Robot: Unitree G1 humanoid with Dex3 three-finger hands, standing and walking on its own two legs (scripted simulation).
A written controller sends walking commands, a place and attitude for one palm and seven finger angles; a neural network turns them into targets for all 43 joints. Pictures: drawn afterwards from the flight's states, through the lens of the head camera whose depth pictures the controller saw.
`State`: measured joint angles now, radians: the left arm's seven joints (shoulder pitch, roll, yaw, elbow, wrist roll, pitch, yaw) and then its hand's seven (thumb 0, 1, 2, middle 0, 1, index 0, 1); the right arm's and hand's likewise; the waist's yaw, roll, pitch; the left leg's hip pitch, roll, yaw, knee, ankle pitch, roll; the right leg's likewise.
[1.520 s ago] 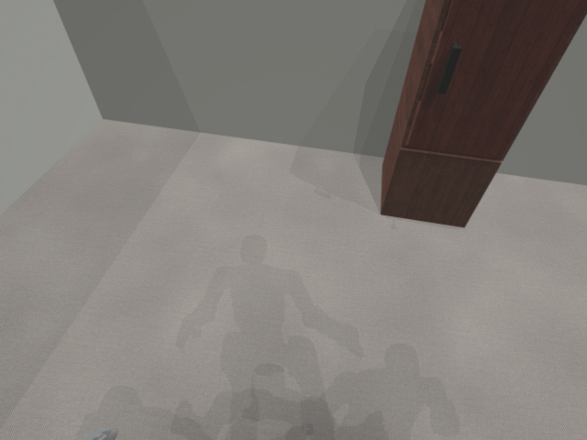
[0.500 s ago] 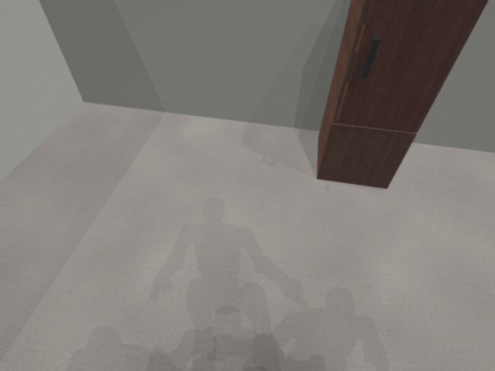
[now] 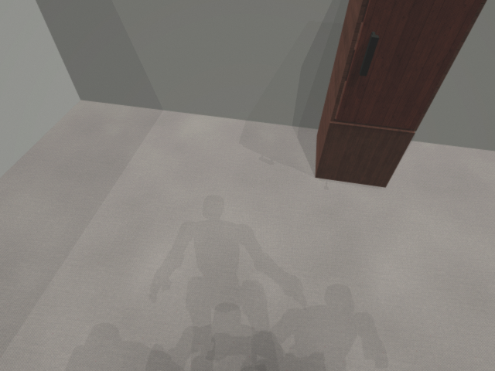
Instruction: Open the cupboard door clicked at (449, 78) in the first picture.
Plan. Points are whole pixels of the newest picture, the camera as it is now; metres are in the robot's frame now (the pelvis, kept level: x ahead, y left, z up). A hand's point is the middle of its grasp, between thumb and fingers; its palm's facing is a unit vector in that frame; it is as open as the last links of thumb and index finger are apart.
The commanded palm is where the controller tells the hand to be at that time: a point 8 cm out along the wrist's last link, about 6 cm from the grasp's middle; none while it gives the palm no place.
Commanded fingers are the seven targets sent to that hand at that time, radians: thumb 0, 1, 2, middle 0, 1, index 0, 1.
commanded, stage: walk to a spot facing it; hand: left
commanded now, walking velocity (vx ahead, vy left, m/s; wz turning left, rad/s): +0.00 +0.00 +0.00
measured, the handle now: (368, 53) +1.22 -0.39 -0.02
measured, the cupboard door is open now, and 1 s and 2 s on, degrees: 0 0 0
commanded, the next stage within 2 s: none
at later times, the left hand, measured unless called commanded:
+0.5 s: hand out of the picture +0.06 +0.17 -0.18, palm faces -0.17 -0.95 -0.28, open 7.4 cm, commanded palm none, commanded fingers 0.00 0.90 0.90 -0.20 -0.30 -0.20 -0.30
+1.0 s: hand out of the picture +0.15 +0.19 -0.18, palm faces -0.41 -0.89 -0.20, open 7.4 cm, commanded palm none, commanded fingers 0.00 0.90 0.90 -0.20 -0.30 -0.20 -0.30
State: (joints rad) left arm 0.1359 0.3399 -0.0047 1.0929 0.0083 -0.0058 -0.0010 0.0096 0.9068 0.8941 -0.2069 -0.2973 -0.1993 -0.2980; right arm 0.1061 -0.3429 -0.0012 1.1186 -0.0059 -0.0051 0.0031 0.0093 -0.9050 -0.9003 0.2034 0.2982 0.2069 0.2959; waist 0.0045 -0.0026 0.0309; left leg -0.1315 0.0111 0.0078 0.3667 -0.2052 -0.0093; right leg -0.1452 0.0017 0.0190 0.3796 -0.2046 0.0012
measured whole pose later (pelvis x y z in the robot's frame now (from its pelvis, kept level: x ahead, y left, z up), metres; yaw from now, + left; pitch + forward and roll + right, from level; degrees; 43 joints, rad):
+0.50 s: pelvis -0.02 -0.03 -0.03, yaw -13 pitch -1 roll +1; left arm 0.26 0.21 0.04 0.94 0.02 0.04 -0.01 0.01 0.91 0.89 -0.21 -0.30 -0.20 -0.30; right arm 0.15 -0.24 -0.05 0.98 -0.01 0.07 -0.01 0.01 -0.91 -0.90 0.20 0.30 0.21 0.30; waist 0.03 0.04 0.10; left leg -0.39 0.09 0.06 0.98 -0.49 -0.04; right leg -0.34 0.03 -0.02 0.72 -0.35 -0.05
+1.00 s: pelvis +0.01 +0.02 -0.01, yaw -30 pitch +1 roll -2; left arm 0.27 0.27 0.10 0.94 0.03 0.06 -0.03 0.01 0.91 0.89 -0.20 -0.30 -0.20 -0.30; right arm 0.21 -0.21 -0.03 0.91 -0.02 -0.02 -0.02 0.01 -0.91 -0.90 0.20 0.30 0.21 0.30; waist 0.03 -0.05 -0.02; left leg -0.18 0.03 0.06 0.49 -0.33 0.02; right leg -0.48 0.08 0.08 0.90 -0.38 0.01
